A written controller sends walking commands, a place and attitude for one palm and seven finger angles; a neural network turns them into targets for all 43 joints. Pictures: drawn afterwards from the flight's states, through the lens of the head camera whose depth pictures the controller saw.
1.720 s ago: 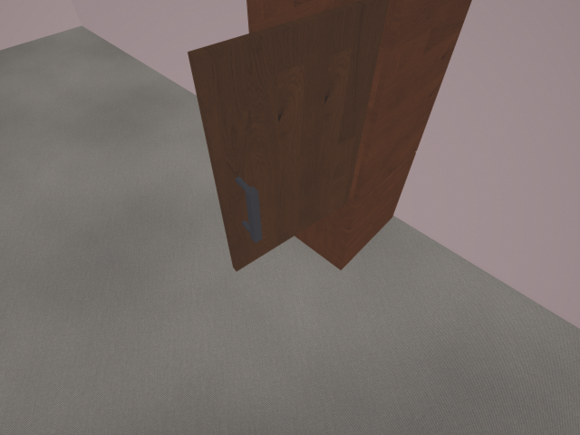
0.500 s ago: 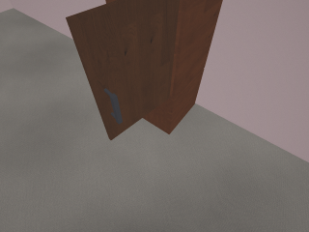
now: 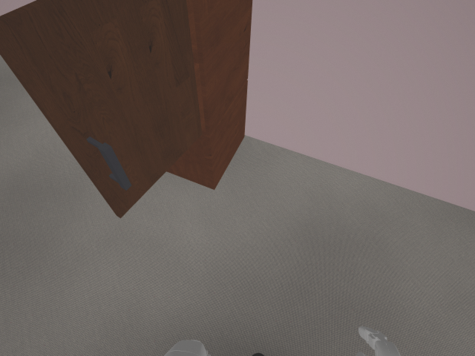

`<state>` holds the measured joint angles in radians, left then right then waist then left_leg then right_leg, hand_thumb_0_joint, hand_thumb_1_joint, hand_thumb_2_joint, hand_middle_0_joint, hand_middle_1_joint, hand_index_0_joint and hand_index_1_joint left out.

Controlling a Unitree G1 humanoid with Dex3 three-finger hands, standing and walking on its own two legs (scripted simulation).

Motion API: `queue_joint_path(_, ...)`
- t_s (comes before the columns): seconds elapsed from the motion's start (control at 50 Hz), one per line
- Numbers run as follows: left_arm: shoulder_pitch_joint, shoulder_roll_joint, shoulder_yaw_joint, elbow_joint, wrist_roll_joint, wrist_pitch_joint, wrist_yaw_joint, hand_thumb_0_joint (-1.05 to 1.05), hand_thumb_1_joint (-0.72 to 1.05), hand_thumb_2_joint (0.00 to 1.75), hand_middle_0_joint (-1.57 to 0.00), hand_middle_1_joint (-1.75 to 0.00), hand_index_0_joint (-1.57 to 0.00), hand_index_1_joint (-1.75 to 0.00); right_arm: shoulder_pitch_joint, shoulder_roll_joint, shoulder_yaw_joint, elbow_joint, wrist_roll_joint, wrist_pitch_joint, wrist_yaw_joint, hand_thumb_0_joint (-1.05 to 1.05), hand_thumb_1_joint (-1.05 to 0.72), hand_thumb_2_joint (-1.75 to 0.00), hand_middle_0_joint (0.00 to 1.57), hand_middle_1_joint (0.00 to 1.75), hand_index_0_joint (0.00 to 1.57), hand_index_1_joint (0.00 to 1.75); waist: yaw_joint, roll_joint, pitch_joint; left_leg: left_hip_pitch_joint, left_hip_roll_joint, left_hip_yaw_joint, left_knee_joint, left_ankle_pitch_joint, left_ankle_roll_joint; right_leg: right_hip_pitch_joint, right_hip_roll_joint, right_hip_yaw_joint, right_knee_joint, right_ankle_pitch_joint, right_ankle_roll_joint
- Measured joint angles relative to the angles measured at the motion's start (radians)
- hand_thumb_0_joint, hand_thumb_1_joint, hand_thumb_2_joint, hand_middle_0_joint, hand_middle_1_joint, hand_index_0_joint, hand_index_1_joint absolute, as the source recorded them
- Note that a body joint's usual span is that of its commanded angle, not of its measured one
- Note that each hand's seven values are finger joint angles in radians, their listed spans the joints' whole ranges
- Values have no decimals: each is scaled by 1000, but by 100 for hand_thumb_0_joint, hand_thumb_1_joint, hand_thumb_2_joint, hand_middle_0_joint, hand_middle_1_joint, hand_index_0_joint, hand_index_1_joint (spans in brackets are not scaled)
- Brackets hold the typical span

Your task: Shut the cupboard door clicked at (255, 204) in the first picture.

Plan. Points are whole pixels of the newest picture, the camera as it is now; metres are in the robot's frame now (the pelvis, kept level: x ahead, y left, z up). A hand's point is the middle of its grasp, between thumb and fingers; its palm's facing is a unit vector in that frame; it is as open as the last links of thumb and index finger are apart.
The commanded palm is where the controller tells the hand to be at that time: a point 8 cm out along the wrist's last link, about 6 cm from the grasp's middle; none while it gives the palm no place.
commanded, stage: walk to a spot facing it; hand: left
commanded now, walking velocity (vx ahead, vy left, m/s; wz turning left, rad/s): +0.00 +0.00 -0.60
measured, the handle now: (110, 164) +0.49 +0.37 -0.10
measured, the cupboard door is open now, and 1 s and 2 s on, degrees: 81 81 81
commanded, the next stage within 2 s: turn to face it in 1.94 s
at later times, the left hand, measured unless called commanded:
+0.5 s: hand (160, 338) +0.15 +0.17 -0.17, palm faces -0.33 -0.90 -0.28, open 7.4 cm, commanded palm none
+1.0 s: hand (221, 286) +0.26 +0.06 -0.17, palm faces -0.63 -0.76 -0.12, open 7.4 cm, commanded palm none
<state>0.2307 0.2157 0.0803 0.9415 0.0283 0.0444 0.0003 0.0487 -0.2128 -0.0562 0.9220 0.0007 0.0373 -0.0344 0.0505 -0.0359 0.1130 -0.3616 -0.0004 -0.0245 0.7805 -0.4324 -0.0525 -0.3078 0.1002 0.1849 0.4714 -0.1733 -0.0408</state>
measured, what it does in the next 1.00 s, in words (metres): steps on the spot, turning right: left foot, then right foot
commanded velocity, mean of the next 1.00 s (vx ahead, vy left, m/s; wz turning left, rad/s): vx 0.17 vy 0.00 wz -0.59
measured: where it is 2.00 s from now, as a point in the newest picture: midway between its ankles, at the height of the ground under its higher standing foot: (334, 323)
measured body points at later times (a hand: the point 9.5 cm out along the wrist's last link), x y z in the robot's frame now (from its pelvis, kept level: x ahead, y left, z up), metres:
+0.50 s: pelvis -0.03 +0.00 -0.02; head +0.03 -0.03 +0.43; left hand +0.17 +0.21 -0.14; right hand -0.06 -0.29 -0.16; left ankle -0.01 +0.14 -0.69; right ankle -0.04 -0.13 -0.74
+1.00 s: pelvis +0.05 -0.02 +0.01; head +0.11 -0.02 +0.45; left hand +0.29 +0.10 -0.15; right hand -0.15 -0.16 -0.12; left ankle +0.04 +0.10 -0.74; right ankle +0.01 -0.18 -0.65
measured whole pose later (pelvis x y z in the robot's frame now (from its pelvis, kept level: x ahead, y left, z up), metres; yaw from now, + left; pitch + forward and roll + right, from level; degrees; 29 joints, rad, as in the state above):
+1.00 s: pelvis +0.05 -0.02 +0.01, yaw -38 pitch +1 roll -3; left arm 0.11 0.24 0.08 0.92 0.03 0.05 -0.07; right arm 0.46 -0.16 0.00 1.01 -0.03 -0.07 -0.03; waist -0.03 -0.04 0.08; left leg -0.04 0.10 0.25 0.34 -0.32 0.00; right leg -0.64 -0.05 -0.05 1.05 -0.19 0.01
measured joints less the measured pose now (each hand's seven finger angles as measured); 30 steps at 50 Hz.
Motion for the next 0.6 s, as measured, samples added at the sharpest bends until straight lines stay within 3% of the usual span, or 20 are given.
queue_joint_path(0.06, -2, 19, 4, -9, -8, 10, -1, 1, 90, 90, -21, -30, -21, -29, 14, -2, 12, -24, 1, -25, -2, 0, -91, -90, 20, 30, 20, 30, -11, 4, -25, 94, 8, -8, -250, 97, 27, -40, 28, 21, 50, -16, 22)
queue_joint_path(0.08, -13, 27, 5, -10, -11, 16, -4, 1, 90, 90, -21, -30, -21, -29, 22, -3, 13, -30, -5, -34, -5, 0, -91, -90, 20, 30, 20, 30, -19, 7, -24, 93, 15, -7, -268, 177, 40, -71, 32, 5, 120, -105, 32)
queue_joint_path(0.12, -41, 50, 12, -16, -5, 24, -14, 1, 91, 90, -21, -30, -21, -29, 42, 6, 23, -32, -18, -36, -6, 0, -91, -90, 20, 30, 20, 30, -17, -10, -8, 95, 19, 13, -243, 169, 49, -142, 12, -49, 328, -254, 61)
queue_joint_path(0.16, -62, 68, 21, -27, -2, 26, -23, 1, 91, 90, -20, -30, -20, -29, 71, 11, 34, -31, -27, -33, -6, 0, -91, -90, 20, 30, 20, 30, -14, -15, -2, 115, 35, 28, -263, 155, 47, -200, -13, -96, 514, -283, 84)
queue_joint_path(0.2, -76, 77, 25, -41, -3, 25, -30, 1, 91, 90, -20, -29, -20, -29, 95, 11, 39, -27, -31, -29, -7, 0, -91, -90, 20, 30, 20, 30, -11, -8, 4, 134, 54, 46, -290, 162, 43, -226, -47, -133, 601, -276, 101)
queue_joint_path(0.28, -92, 79, 16, -56, -7, 26, -38, 1, 91, 90, -20, -29, -20, -29, 125, 1, 35, -20, -32, -29, -2, 0, -91, -90, 20, 30, 20, 30, -19, 22, 16, 156, 100, 96, -298, 160, 33, -180, -104, -188, 485, -257, 107)
queue_joint_path(0.36, -106, 74, 2, -56, -9, 24, -45, 1, 91, 90, -20, -29, -20, -29, 151, -18, 25, -16, -31, -25, 8, 0, -90, -90, 20, 30, 20, 30, -44, 47, 21, 148, 141, 151, -240, 121, 12, -76, -119, -223, 284, -229, 83)
queue_joint_path(0.4, -104, 76, -8, -65, -9, 12, -48, 1, 91, 90, -20, -29, -20, -29, 172, -32, 18, -15, -25, -19, 13, 0, -90, -90, 20, 30, 20, 30, -53, 48, 10, 119, 154, 173, -167, 82, -4, 5, -126, -230, 128, -89, 58)
queue_joint_path(0.42, -105, 75, -9, -67, -6, -1, -43, 1, 91, 90, -20, -29, -20, -29, 172, -41, 14, -11, -21, -12, 16, 0, -90, -90, 20, 30, 20, 30, -52, 48, 7, 84, 154, 169, -82, 14, -11, 4, -124, -219, 114, -85, 47)
queue_joint_path(0.46, -113, 56, -18, -66, -7, -14, -29, 0, 91, 90, -20, -29, -20, -29, 147, -65, 8, 0, -14, 9, 10, 0, -91, -90, 20, 30, 20, 30, -60, 69, 31, 3, 131, 104, 122, -90, -12, -21, -104, -200, 155, -114, 37)
queue_joint_path(0.5, -109, 42, -22, -70, -7, -11, -17, 0, 91, 90, -20, -29, -20, -29, 128, -74, 3, 7, -12, 21, 6, 1, -91, -90, 20, 30, 20, 30, -66, 67, 41, -62, 101, 73, 267, -87, -17, -23, -93, -175, 145, -109, 35)
queue_joint_path(0.54, -99, 32, -25, -69, -6, -2, -11, 0, 91, 90, -20, -29, -20, -29, 122, -73, 0, 3, -14, 23, 10, 1, -91, -90, 20, 30, 20, 30, -69, 54, 37, -95, 85, 71, 305, -47, -23, -16, -86, -150, 115, -87, 36)
queue_joint_path(0.6, -80, 20, -30, -60, -2, 3, -14, 0, 91, 90, -21, -30, -21, -29, 130, -64, -1, -10, -18, 19, 23, 1, -91, -90, 20, 30, 20, 30, -69, 34, 14, -83, 65, 81, 213, -20, -23, -6, -77, -115, 74, -63, 30)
